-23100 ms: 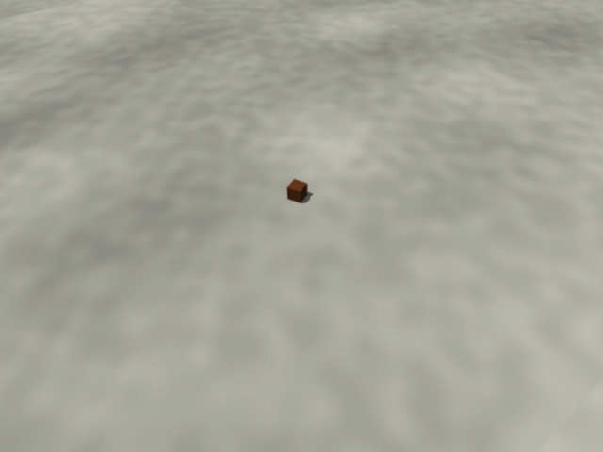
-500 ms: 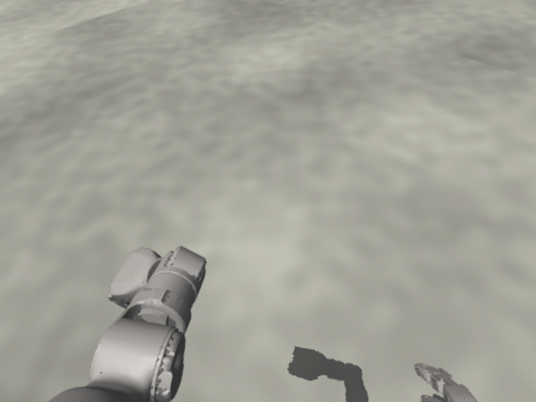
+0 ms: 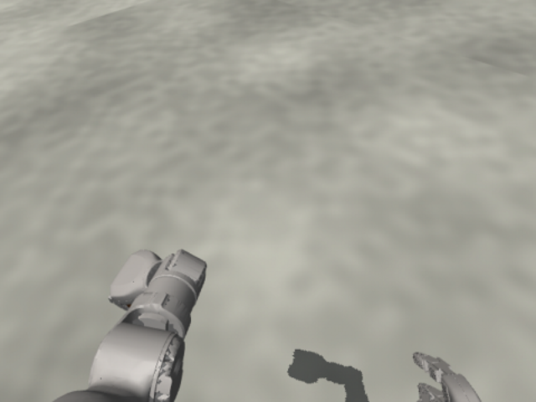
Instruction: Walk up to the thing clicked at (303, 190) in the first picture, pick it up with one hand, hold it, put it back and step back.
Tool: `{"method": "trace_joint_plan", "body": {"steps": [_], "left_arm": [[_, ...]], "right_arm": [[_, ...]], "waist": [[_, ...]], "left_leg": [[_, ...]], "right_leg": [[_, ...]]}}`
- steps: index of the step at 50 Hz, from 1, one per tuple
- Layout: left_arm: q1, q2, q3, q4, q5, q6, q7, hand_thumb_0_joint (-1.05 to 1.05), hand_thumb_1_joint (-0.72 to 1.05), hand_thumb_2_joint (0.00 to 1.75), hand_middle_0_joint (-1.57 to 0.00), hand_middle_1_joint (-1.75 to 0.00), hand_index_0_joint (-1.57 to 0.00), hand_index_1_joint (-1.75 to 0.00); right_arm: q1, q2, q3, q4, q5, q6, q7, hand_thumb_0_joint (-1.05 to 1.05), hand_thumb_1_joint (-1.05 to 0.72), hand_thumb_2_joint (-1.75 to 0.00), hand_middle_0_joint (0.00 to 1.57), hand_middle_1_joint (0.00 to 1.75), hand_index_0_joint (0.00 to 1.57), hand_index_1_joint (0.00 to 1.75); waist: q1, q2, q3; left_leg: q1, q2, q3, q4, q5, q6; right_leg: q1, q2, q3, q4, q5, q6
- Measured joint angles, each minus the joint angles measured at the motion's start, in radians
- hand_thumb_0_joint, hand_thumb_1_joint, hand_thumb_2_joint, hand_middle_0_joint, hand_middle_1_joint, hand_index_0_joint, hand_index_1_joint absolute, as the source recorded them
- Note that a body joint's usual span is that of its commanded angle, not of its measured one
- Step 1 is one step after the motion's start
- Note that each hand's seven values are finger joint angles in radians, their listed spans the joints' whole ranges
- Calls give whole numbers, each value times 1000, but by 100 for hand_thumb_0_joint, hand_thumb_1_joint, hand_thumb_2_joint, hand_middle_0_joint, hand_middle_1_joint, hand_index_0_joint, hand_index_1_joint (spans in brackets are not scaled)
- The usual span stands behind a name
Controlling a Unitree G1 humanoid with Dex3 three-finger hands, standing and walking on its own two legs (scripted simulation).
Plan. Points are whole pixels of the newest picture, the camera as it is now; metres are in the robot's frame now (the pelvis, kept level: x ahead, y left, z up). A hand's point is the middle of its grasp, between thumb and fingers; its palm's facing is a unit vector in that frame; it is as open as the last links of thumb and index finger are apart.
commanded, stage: hold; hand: left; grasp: from above
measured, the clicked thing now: (163, 300) +0.32 +0.23 -0.06
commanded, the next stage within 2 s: crouch in 0.20 s
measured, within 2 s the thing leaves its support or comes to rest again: neither
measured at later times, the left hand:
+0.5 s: hand (163, 298) +0.31 +0.22 -0.04, palm faces -0.13 -0.43 -0.89, open 10.3 cm
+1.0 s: hand (184, 344) +0.30 +0.24 -0.25, palm faces -0.14 -0.41 -0.90, open 10.2 cm
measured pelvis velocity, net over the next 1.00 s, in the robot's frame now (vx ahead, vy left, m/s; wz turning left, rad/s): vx -0.06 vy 0.01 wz -0.03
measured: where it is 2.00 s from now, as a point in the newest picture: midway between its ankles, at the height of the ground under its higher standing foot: outside the picture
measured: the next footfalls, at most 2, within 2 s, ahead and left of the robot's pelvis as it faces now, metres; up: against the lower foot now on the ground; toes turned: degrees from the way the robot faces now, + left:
none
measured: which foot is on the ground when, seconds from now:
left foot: down 0.00-1.00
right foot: down 0.00-1.00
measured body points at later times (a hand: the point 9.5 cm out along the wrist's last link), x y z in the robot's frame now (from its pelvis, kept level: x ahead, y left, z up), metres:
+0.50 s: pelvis +0.00 +0.00 +0.00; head +0.02 -0.02 +0.45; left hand +0.32 +0.24 +0.01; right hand +0.15 -0.26 -0.12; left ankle -0.02 +0.15 -0.72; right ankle -0.01 -0.12 -0.72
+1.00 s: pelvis -0.06 +0.01 -0.12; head +0.10 +0.03 +0.30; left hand +0.31 +0.26 -0.20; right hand +0.00 -0.27 -0.25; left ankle -0.02 +0.15 -0.72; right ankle -0.01 -0.12 -0.72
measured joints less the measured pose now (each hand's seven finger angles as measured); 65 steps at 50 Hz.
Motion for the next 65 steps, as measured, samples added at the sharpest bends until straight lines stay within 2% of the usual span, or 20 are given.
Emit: {"method": "trace_joint_plan", "body": {"steps": [11, 21, 27, 32, 36, 40, 44, 47, 50, 56, 62, 65], "left_arm": [[-5, 1, 2, 40, 8, -15, 0, -2, -5, 55, -66, -63, -68, -60], [12, 1, 4, 16, 4, -27, 9, -2, -5, 55, -66, -63, -68, -60], [-22, 6, 16, 117, 18, -60, 16, -2, -4, 55, -65, -64, -67, -60], [-45, 22, 49, 224, 34, -126, 31, -2, -4, 55, -65, -64, -67, -60], [-76, 45, 91, 311, 60, -195, 68, -2, -3, 53, -65, -64, -67, -60], [-118, 76, 145, 376, 91, -262, 142, -2, -2, 53, -64, -64, -66, -60], [-159, 116, 211, 405, 73, -318, 220, -2, -2, 53, -64, -64, -66, -60], [-185, 141, 234, 411, 51, -353, 251, -2, -3, 53, -64, -64, -66, -60], [-215, 161, 249, 419, 45, -390, 267, -2, -3, 53, -65, -63, -67, -59], [-299, 210, 294, 441, 53, -449, 289, -2, -5, 54, -67, -61, -69, -57], [-407, 291, 341, 495, 78, -474, 280, -2, -7, 55, -70, -59, -72, -55], [-443, 330, 348, 508, 82, -473, 262, -2, -8, 55, -71, -59, -73, -54]], "right_arm": [[6, -7, -13, 11, 2, 3, 5, 1, -90, -90, 20, 30, 19, 30], [20, -5, -10, 5, 2, 9, -3, 1, -89, -89, 20, 30, 19, 30], [16, 2, -11, 27, -2, -4, -3, 1, -87, -89, 20, 30, 20, 30], [17, 5, -19, 49, -13, -25, -2, 1, -86, -88, 20, 30, 20, 30], [27, 4, -30, 58, -31, -41, 3, 1, -86, -88, 20, 30, 20, 30], [43, -3, -42, 56, -59, -48, 17, 1, -86, -88, 20, 30, 20, 30], [50, -6, -47, 51, -94, -46, 32, 1, -87, -88, 20, 30, 19, 30], [52, -4, -42, 47, -113, -40, 39, 1, -87, -89, 20, 30, 19, 30], [48, -1, -32, 48, -126, -36, 42, 1, -88, -89, 20, 30, 19, 29], [23, 7, -18, 63, -148, -38, 41, 1, -89, -89, 20, 30, 20, 30], [11, 12, -7, 75, -162, -38, 50, 1, -90, -89, 20, 30, 20, 30], [14, 14, -5, 75, -159, -35, 63, 1, -90, -90, 20, 30, 20, 30]], "waist": [[-1, 2, -7], [-2, 4, 2], [-8, -2, -11], [-24, -15, -24], [-43, -36, -39], [-65, -56, -47], [-89, -62, -41], [-106, -57, -44], [-124, -49, -55], [-159, -34, -70], [-189, -22, -71], [-199, -17, -68]], "left_leg": [[2, 2, 1, -5, 0, 0], [1, 3, -1, -12, 7, -3], [-33, 11, -3, 6, 4, -7], [-114, 19, -3, 60, -10, -8], [-244, 23, -5, 163, -41, -8], [-418, 25, -7, 317, -90, -10], [-602, 26, -15, 477, -135, -5], [-745, 27, -25, 593, -162, -1], [-888, 27, -39, 713, -191, 3], [-1143, 24, -61, 944, -245, 8], [-1359, 19, -78, 1144, -284, 12], [-1453, 16, -84, 1228, -298, 14]], "right_leg": [[2, 2, 1, -6, 1, -1], [-1, 4, -1, -8, 5, -5], [-34, 11, -2, 4, 5, -8], [-113, 18, 1, 49, -1, -11], [-242, 20, 4, 145, -27, -11], [-417, 19, 10, 295, -70, -10], [-597, 18, 11, 444, -107, -6], [-733, 18, 8, 548, -128, -3], [-869, 17, 3, 657, -152, 0], [-1115, 14, -4, 873, -198, 7], [-1328, 12, -5, 1065, -232, 13], [-1420, 11, -4, 1147, -244, 16]]}}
